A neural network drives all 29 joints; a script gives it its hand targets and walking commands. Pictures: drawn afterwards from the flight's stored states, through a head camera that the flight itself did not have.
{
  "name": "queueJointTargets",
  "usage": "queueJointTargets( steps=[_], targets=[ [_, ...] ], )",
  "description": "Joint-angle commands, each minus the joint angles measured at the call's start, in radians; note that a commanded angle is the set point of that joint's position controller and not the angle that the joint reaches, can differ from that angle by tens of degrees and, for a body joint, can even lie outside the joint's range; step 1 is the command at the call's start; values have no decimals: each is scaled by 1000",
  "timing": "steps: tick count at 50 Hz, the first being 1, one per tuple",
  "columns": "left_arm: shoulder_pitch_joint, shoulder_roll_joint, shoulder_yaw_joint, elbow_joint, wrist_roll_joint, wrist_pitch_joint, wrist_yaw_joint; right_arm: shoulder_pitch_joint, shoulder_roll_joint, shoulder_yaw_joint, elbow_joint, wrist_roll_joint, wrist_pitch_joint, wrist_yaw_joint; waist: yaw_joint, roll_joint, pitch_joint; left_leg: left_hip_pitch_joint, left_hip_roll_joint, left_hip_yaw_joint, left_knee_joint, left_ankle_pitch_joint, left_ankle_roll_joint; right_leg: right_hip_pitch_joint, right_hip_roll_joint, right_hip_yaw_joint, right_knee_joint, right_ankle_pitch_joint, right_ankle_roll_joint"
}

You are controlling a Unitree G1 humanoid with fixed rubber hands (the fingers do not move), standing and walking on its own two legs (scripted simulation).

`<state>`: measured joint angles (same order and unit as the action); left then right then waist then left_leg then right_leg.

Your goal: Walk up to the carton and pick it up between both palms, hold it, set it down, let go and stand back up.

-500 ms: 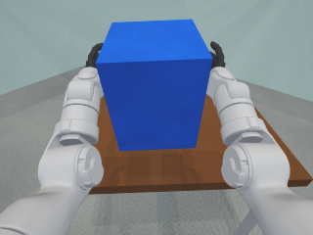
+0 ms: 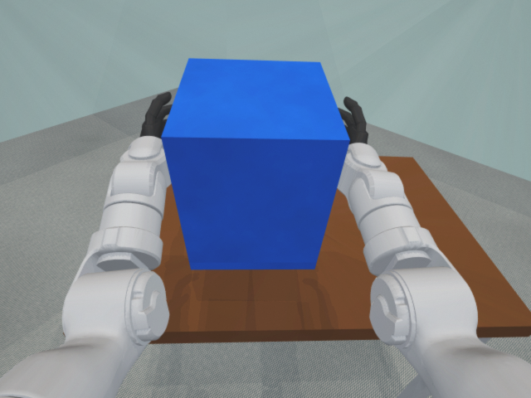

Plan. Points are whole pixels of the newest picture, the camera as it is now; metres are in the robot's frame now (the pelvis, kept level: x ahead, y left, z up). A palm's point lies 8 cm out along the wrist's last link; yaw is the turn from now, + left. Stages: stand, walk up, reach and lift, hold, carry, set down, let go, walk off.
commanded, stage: set down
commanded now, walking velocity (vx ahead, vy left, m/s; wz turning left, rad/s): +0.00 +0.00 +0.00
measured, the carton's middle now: (254, 167) +0.41 +0.01 +0.20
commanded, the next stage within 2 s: none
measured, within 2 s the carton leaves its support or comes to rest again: neither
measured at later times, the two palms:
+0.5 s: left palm (168, 161) +0.43 +0.14 +0.20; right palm (354, 165) +0.40 -0.15 +0.21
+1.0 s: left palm (169, 169) +0.44 +0.15 +0.17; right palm (347, 178) +0.40 -0.14 +0.19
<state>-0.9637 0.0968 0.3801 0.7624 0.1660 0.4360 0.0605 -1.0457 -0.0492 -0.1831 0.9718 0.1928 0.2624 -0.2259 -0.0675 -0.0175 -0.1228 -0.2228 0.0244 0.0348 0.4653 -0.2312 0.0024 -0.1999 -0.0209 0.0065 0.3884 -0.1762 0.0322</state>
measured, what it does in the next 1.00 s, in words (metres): stands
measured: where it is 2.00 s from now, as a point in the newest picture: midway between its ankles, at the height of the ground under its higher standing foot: outside the picture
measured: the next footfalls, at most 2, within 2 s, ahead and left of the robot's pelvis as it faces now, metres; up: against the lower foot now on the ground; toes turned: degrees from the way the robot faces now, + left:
none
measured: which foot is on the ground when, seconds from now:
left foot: down 0.00-1.00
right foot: down 0.00-1.00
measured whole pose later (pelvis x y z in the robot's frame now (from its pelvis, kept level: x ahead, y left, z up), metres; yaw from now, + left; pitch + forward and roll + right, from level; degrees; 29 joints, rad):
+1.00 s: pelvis +0.00 +0.00 +0.00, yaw +0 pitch -1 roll -1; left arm -0.97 0.15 0.36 1.03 0.14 0.20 0.01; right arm -0.98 0.07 -0.43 0.97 0.04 0.17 -0.22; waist -0.11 -0.06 -0.07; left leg -0.21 0.02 0.03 0.47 -0.24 0.00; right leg -0.18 -0.02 0.01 0.38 -0.18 0.04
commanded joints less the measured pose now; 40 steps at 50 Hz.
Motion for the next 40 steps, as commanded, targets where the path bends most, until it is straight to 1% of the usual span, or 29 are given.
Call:
queueJointTargets(
  steps=[1, 3, 4, 5, 6, 8, 9, 11, 12, 13, 14, 15, 16, 17, 18, 20, 21, 22, 23, 24, 25, 26, 30, 33, 34, 35, 37, 39, 40],
  targets=[
    [-754, -604, -390, -169, -97, -65, -157, -725, 575, 228, -266, 18, -40, 102, -98, 68, -327, 332, -66, -31, -85, 419, -74, 273, 100, -67, -118, 373, 0],
    [-762, -618, -395, -142, -100, -65, -172, -741, 560, 194, -284, -3, -49, 100, -122, 69, -335, 339, -68, -33, -82, 403, -79, 262, 103, -70, -124, 358, -1],
    [-758, -614, -407, -153, -102, -75, -170, -721, 561, 203, -281, -1, -53, 99, -117, 78, -362, 347, -66, -32, -78, 417, -79, 264, 103, -67, -116, 379, -1],
    [-829, -635, -432, -187, -122, -91, -166, -757, 573, 193, -315, -5, -68, 100, -137, 92, -423, 346, -67, -36, -75, 401, -80, 246, 100, -71, -116, 365, -3],
    [-857, -634, -443, -194, -132, -105, -161, -739, 578, 187, -275, -15, -69, 101, -147, 92, -420, 348, -65, -40, -73, 404, -85, 235, 99, -73, -115, 367, -4],
    [-844, -643, -453, -180, -141, -111, -157, -773, 581, 176, -310, -22, -81, 107, -138, 105, -436, 350, -61, -35, -69, 412, -87, 212, 106, -74, -122, 356, -8],
    [-886, -650, -459, -162, -147, -124, -157, -773, 583, 159, -297, -38, -84, 105, -159, 88, -434, 337, -62, -40, -69, 383, -91, 211, 103, -77, -122, 342, -5],
    [-838, -637, -438, -102, -136, -128, -164, -771, 594, 141, -298, -65, -87, 108, -144, 72, -410, 288, -69, -26, -96, 291, -65, 227, 91, -68, -124, 317, 3],
    [-850, -638, -430, -80, -139, -131, -165, -781, 576, 106, -273, -73, -86, 109, -161, 85, -396, 294, -66, -28, -100, 276, -69, 215, 92, -69, -132, 298, 0],
    [-846, -616, -416, -88, -138, -136, -167, -806, 597, 130, -327, -71, -93, 105, -140, 52, -425, 278, -70, -21, -99, 286, -61, 254, 88, -58, -119, 345, 4],
    [-866, -613, -433, -84, -138, -144, -168, -776, 596, 129, -283, -92, -87, 102, -168, 48, -412, 274, -70, -20, -103, 273, -62, 249, 87, -63, -112, 354, 8],
    [-860, -606, -421, -71, -142, -153, -170, -800, 610, 125, -312, -95, -89, 105, -150, 40, -423, 254, -74, -17, -107, 257, -50, 264, 81, -54, -112, 358, 14],
    [-862, -581, -417, -76, -138, -164, -171, -763, 619, 133, -262, -102, -81, 106, -161, 16, -386, 239, -74, -16, -118, 241, -47, 282, 78, -46, -103, 371, 13],
    [-858, -580, -411, -62, -132, -163, -174, -764, 617, 137, -262, -89, -78, 108, -150, 41, -386, 241, -75, -9, -119, 249, -51, 293, 77, -45, -99, 376, 12],
    [-866, -562, -390, -30, -118, -164, -179, -743, 602, 102, -231, -118, -71, 108, -167, 29, -340, 221, -75, -9, -129, 216, -46, 273, 74, -51, -106, 336, 21],
    [-857, -535, -357, -1, -97, -169, -185, -730, 605, 79, -199, -134, -72, 109, -159, 32, -315, 216, -74, -5, -141, 185, -36, 263, 70, -48, -114, 301, 16],
    [-872, -550, -374, -28, -113, -179, -185, -761, 631, 98, -251, -124, -82, 111, -148, 37, -388, 233, -76, -4, -134, 213, -38, 278, 70, -44, -105, 348, 18],
    [-892, -550, -386, -15, -115, -189, -183, -761, 619, 84, -222, -131, -81, 109, -169, 45, -378, 235, -73, -10, -131, 215, -45, 257, 77, -53, -100, 342, 18],
    [-881, -539, -373, -28, -114, -195, -179, -742, 629, 96, -214, -129, -76, 113, -154, 46, -374, 230, -71, -4, -131, 226, -45, 282, 72, -47, -100, 358, 20],
    [-891, -532, -363, -21, -113, -203, -183, -721, 635, 87, -198, -142, -77, 114, -169, 24, -381, 211, -76, -1, -137, 203, -38, 305, 66, -41, -92, 376, 18],
    [-919, -532, -371, -36, -117, -212, -181, -743, 649, 106, -230, -140, -80, 116, -157, 38, -416, 198, -81, -1, -137, 211, -39, 312, 67, -41, -76, 397, 27],
    [-920, -532, -374, -26, -115, -220, -179, -734, 653, 103, -215, -141, -79, 117, -164, 62, -427, 208, -78, -9, -129, 226, -43, 314, 65, -42, -75, 416, 26],
    [-901, -506, -328, 57, -90, -235, -193, -713, 655, 53, -168, -177, -83, 120, -160, 41, -373, 138, -83, 6, -151, 143, -24, 323, 52, -31, -80, 364, 30],
    [-921, -484, -323, 61, -96, -260, -197, -715, 680, 57, -179, -196, -83, 124, -162, 17, -386, 119, -82, 9, -162, 120, -16, 336, 48, -27, -68, 373, 37],
    [-936, -477, -328, 41, -105, -269, -195, -695, 685, 59, -159, -191, -82, 127, -159, 37, -385, 124, -83, 8, -161, 149, -21, 343, 47, -28, -61, 403, 36],
    [-908, -484, -323, 71, -95, -271, -200, -677, 666, 31, -126, -208, -82, 128, -178, 44, -364, 130, -80, 8, -161, 158, -24, 335, 47, -32, -64, 403, 31],
    [-945, -476, -297, 94, -76, -279, -206, -683, 656, -11, -113, -229, -93, 133, -172, 48, -344, 136, -79, 14, -164, 142, -27, 300, 51, -37, -76, 343, 33],
    [-916, -487, -311, 97, -92, -284, -207, -693, 637, -16, -124, -237, -102, 132, -183, 47, -354, 164, -75, 10, -154, 183, -30, 306, 56, -44, -77, 379, 25],
    [-944, -476, -296, 103, -84, -292, -214, -687, 651, -9, -129, -249, -106, 133, -172, 53, -371, 145, -77, 16, -160, 159, -26, 322, 45, -35, -71, 377, 27]
  ],
)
